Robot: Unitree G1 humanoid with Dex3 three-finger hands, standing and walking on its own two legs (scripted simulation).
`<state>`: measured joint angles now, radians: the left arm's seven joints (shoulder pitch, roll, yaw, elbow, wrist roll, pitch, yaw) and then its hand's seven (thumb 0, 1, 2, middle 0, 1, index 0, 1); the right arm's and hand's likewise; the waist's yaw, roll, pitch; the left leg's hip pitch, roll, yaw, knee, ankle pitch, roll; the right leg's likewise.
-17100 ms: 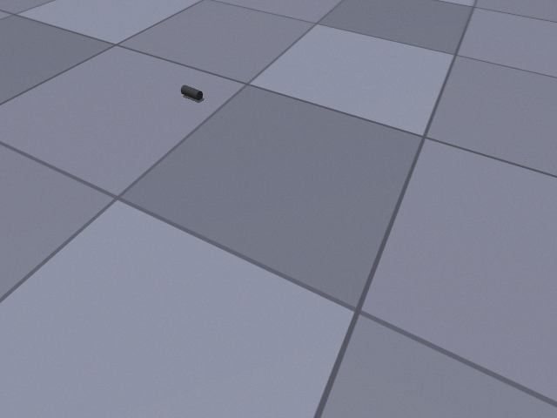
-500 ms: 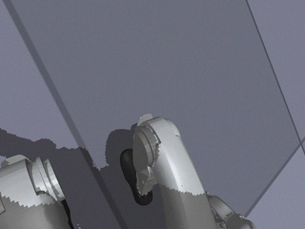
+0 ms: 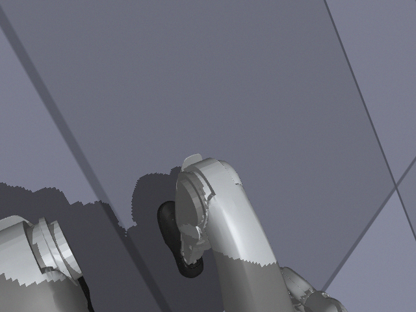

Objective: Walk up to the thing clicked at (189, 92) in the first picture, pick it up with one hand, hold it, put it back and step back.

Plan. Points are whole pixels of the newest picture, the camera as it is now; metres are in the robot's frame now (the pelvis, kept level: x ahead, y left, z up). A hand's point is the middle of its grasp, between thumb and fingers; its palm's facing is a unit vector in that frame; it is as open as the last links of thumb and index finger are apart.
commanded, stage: close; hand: left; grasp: from above
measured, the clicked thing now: out of the picture +0.46 +0.35 -0.27
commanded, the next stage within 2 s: settle in 1.46 s
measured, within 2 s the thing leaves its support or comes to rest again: leaves its support in 1.86 s
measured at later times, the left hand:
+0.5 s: hand out of the picture +0.45 +0.34 -0.24, palm faces -0.42 -0.16 -0.89, open 12.1 cm
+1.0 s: hand out of the picture +0.44 +0.34 -0.24, palm faces -0.43 -0.16 -0.89, open 9.5 cm
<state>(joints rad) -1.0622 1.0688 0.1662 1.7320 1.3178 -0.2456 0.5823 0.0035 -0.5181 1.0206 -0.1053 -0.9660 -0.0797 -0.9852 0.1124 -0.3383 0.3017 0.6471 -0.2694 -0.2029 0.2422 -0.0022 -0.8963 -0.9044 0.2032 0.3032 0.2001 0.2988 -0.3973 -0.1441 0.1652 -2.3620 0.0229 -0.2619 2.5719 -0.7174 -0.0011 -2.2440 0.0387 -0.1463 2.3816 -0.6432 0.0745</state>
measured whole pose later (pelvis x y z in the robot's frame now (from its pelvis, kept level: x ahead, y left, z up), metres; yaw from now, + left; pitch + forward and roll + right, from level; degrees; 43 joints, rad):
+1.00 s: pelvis +0.00 +0.00 +0.00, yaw +0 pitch +27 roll -15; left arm -1.06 1.09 0.14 1.73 1.32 -0.27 0.58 0.00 0.13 0.61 -0.55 -0.70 -0.57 -0.68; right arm 0.10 -0.34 0.32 0.63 -0.27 -0.21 0.24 0.00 -0.89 -0.90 0.20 0.30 0.20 0.30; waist -0.39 -0.15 0.18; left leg -2.35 0.02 -0.27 2.57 -0.71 0.00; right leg -2.23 0.04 -0.15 2.37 -0.64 0.08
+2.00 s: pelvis +0.00 +0.00 +0.01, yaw +0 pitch +30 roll -14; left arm -0.98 0.97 0.15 1.50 1.27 -0.21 0.49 0.02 0.17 0.30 -0.79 -0.39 -0.83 -0.36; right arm 0.14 -0.33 0.24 0.66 -0.23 -0.18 0.24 0.00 -0.91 -0.90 0.20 0.30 0.20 0.30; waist -0.34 -0.10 0.09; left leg -2.37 0.02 -0.25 2.54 -0.72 -0.01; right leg -2.25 0.03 -0.14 2.36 -0.65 0.06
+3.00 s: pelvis -0.01 -0.01 +0.08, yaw +8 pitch +34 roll -8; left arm -0.81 0.74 0.06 1.08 1.12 -0.17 0.10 0.02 0.19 0.22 -0.85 -0.29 -0.88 -0.28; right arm 0.21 -0.28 0.04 0.66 -0.05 0.03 0.12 0.00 -0.91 -0.91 0.20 0.30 0.20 0.30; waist -0.20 0.03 -0.11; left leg -2.20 0.02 -0.11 2.24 -0.65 0.01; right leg -2.13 -0.01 -0.05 2.15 -0.63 0.05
